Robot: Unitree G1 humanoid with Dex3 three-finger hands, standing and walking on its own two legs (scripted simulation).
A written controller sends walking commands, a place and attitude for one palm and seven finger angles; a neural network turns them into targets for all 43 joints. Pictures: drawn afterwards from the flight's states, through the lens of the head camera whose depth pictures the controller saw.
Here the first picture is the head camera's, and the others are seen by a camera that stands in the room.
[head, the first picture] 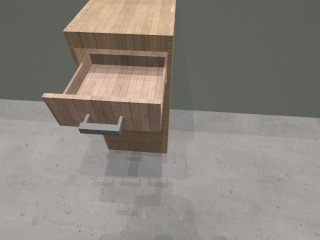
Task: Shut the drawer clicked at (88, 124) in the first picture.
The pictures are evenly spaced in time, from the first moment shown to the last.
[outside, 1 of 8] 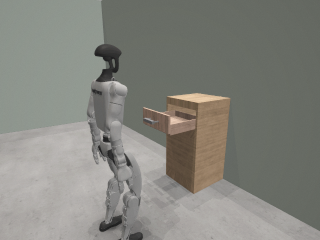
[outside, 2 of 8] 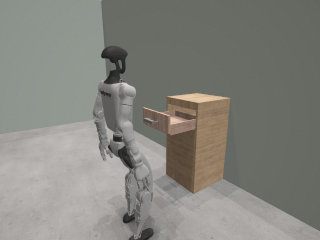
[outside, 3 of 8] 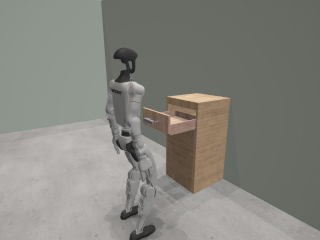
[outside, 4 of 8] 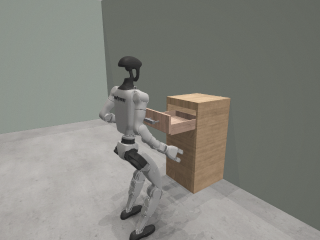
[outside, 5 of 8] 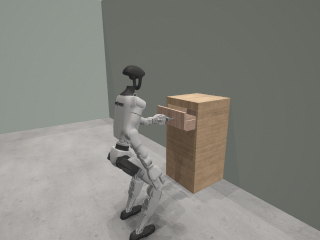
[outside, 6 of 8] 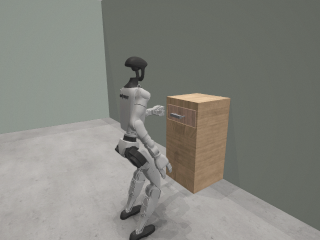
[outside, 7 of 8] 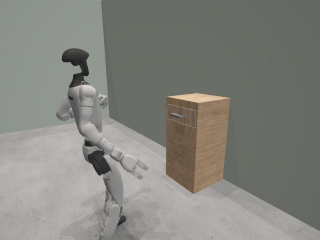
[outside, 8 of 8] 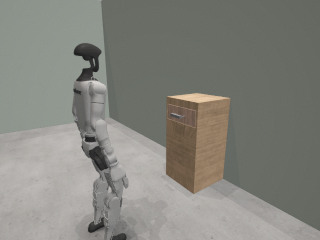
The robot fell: no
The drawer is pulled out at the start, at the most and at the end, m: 0.30 0.30 0.00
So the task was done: yes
